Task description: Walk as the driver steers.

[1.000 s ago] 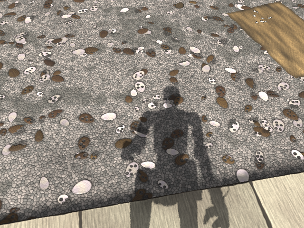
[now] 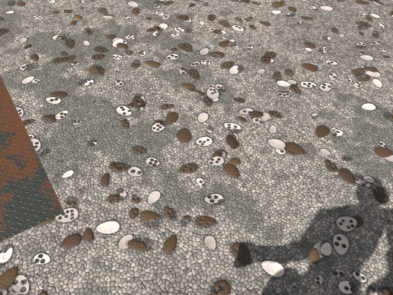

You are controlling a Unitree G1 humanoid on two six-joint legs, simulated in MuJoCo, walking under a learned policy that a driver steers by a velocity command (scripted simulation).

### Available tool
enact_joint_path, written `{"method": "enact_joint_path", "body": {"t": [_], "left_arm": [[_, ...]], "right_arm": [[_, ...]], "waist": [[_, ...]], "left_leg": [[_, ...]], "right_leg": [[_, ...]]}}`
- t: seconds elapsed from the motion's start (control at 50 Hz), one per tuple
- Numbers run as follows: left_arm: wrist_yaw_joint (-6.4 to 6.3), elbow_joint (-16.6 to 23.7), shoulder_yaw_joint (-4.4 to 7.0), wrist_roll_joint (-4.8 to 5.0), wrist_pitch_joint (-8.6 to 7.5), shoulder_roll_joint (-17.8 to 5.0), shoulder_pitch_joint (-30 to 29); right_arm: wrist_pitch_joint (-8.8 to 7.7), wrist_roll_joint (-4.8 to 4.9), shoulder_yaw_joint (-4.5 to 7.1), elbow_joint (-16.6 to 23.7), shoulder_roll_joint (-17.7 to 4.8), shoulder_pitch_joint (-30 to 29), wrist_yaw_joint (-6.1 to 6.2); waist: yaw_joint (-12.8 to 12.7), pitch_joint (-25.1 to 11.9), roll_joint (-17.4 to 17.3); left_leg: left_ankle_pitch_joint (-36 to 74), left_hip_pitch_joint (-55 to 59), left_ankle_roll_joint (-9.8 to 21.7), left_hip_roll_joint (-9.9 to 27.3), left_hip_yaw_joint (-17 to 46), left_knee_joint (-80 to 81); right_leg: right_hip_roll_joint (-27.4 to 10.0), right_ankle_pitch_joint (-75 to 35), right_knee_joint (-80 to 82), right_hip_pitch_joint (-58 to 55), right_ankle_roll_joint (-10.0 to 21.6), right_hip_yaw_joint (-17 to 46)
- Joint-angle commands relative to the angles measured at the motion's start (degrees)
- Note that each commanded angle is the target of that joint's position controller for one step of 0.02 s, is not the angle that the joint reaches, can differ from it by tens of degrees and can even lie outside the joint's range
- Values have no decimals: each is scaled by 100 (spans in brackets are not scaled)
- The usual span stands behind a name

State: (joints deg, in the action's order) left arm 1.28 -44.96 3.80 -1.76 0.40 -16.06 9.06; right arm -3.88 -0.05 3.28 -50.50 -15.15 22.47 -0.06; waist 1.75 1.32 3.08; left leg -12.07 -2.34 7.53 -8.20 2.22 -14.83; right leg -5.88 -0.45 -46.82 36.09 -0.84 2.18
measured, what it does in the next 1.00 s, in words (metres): goes down, turning right: right foot 0.14 m lower, then left foot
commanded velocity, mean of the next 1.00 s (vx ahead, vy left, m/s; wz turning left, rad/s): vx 0.08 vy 0.00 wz -0.44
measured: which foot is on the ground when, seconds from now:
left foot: down 0.00-0.32, up 0.34-0.94, down 0.96-1.00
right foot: up 0.00-0.30, down 0.32-0.96, up 0.98-1.00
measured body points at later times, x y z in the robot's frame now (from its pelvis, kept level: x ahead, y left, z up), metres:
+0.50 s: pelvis +0.21 -0.06 -0.16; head +0.26 -0.08 +0.29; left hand +0.35 +0.16 -0.29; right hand +0.25 -0.31 -0.30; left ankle +0.20 +0.06 -0.66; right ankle +0.30 -0.12 -0.88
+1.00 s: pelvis +0.26 +0.00 -0.15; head +0.27 +0.01 +0.30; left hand +0.48 +0.21 -0.27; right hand +0.29 -0.31 -0.23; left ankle +0.35 +0.06 -0.89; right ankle +0.28 -0.12 -0.86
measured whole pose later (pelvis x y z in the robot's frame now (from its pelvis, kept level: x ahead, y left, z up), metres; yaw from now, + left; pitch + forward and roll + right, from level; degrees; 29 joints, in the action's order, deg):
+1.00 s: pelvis +0.26 +0.00 -0.15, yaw -31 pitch +1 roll -1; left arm -0.3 -39.2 4.9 -2.1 3.2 -16.6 17.9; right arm 1.0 -1.1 0.6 -35.9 -15.3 9.5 2.5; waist -2.3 -1.2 0.6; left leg -12.3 -18.9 1.8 -3.4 4.7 -30.3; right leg 12.5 23.2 -41.6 27.2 0.2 13.9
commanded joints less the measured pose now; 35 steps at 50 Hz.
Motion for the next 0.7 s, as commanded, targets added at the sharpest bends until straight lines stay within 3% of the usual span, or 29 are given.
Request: {"method": "enact_joint_path", "body": {"t": [0.02, 0.08, 0.12, 0.16, 0.22, 0.26, 0.28, 0.3, 0.32, 0.34, 0.36, 0.38, 0.4, 0.42, 0.44, 0.46, 0.48, 0.52, 0.54, 0.56, 0.62, 0.7], "left_arm": [[72, 218, 119, 23, -87, -395, -11], [86, 232, 134, 30, -118, -359, -191], [51, 322, 131, -35, -166, -403, -536], [120, 499, 81, -90, -194, -300, -922], [242, 580, -18, 4, -263, -105, -1121], [270, 300, -61, 55, -283, -66, -513], [231, 15, -35, 56, -259, -115, 117], [177, -352, 42, -5, -237, -292, 1048], [124, -741, 120, -161, -230, -439, 2033], [155, -798, 293, -176, -215, -1047, 2497], [186, -554, 326, 176, -203, -1127, 2467], [58, -211, 315, 284, -148, -1045, 1934], [-136, -67, 262, 280, -57, -869, 1304], [-306, -32, 204, 249, -1, -722, 861], [-320, 8, 87, 160, -4, -537, 777], [-266, -43, 39, 61, -25, -543, 747], [-231, -108, 9, 24, -94, -579, 743], [-204, -46, 12, 1, -202, -723, 571], [-247, -82, -3, 55, -208, -704, 628], [-292, -48, -23, 72, -170, -643, 654], [-397, 146, -26, 105, -14, -578, 796], [-433, 408, 41, 65, 103, -679, 963]], "right_arm": [[-110, -70, 125, 100, -705, 113, 98], [-121, -131, 56, -9, -615, 296, 208], [-128, -205, 25, -46, -607, 459, 299], [-147, -268, -19, -103, -582, 720, 388], [-114, -268, -53, -161, -542, 840, 512], [-88, -192, -76, -188, -421, 750, 535], [-53, -160, -99, -230, -352, 749, 540], [-26, -138, -102, -223, -394, 711, 500], [-39, -59, -93, -140, -431, 418, 390], [-37, 184, -52, 60, -160, 696, 361], [43, 282, -90, 313, -499, 718, 398], [117, 66, -117, 450, -581, 377, 391], [203, -145, -190, 544, -437, 163, 370], [290, -285, -218, 616, -302, -20, 341], [427, -477, -209, 687, -386, -271, 308], [575, -470, -210, 734, -304, -444, 309], [644, -419, -224, 855, -199, -609, 330], [686, -362, -232, 922, -98, -584, 345], [673, -327, -274, 1126, -18, -833, 314], [669, -361, -277, 1201, 44, -963, 300], [745, -415, -289, 1486, 122, -1342, 266], [781, -385, -273, 1876, 20, -1926, 285]], "waist": [[-61, 82, -630], [82, 198, -609], [284, 304, -494], [507, 443, -434], [638, 517, -261], [440, 475, -180], [228, 291, -159], [-119, -103, -208], [-667, -421, 117], [-687, -1346, 1353], [-810, -2671, 277], [-844, -2790, -592], [-592, -2378, -901], [-355, -1947, -870], [-241, -1224, -1002], [-176, -803, -803], [-61, -565, -774], [62, -648, -372], [40, -569, -344], [-13, -665, -190], [-266, -912, 162], [-522, -731, 318]], "left_leg": [[2389, 69, 345, 1515, 537, -191], [2399, 21, 373, 1652, 437, -849], [2352, 270, 360, 1655, 424, -1403], [2186, 388, 325, 1594, 424, -1927], [1712, 214, 202, 1590, 402, -2647], [1614, -222, 41, 1436, 212, -3358], [1857, -343, -8, 1412, 144, -4060], [2231, -549, -53, 1348, 48, -5103], [1396, -1440, -235, 977, -443, -6731], [-4230, -3988, -765, 80, -1043, -10017], [-4010, -5142, -813, 337, -428, -11013], [-3253, -5391, -821, 655, -227, -10937], [-2639, -5482, -828, 816, -167, -10587], [-2267, -5476, -882, 887, -137, -10173], [-1935, -4954, -813, 1043, -48, -9558], [-1817, -4498, -764, 951, -159, -9371], [-1415, -4401, -748, 930, -13, -9198], [-731, -4361, -800, 794, -78, -8695], [-239, -4472, -901, 789, -45, -7831], [-5, -4553, -966, 739, -65, -7544], [76, -5235, -1185, 654, 83, -7045], [-153, -5433, -1317, 622, 334, -6221]], "right_leg": [[181, -1116, 503, 157, 141, 102], [476, -1479, 718, 247, 320, 442], [605, -1573, 979, 595, 315, 360], [639, -1695, 1456, 763, 241, 130], [503, -2197, 2270, 369, 217, -122], [454, -2570, 2916, -646, 249, -320], [499, -2782, 3085, -1288, 321, -438], [696, -2662, 3056, -2201, 413, -661], [733, -3187, 3276, -3604, 606, -876], [-956, -7770, 1196, -6471, 1642, 598], [-1919, -8408, 711, -7664, 2466, 2047], [-2063, -6987, 1293, -7148, 2717, 2147], [-1952, -4773, 1756, -6066, 2829, 2192], [-1856, -2622, 2349, -4925, 2790, 2509], [-1565, -1707, 2685, -3430, 2542, 2397], [-1261, -1770, 2788, -2307, 2398, 2207], [-993, -2074, 2668, -1687, 2234, 2014], [-425, -2420, 2487, -1336, 1903, 1669], [-112, -1702, 2492, -1235, 1732, 1513], [17, -1258, 2396, -1379, 1599, 1617], [105, 322, 2345, -2193, 1222, 2238], [75, 2182, 2766, -2667, 1069, 2985]]}}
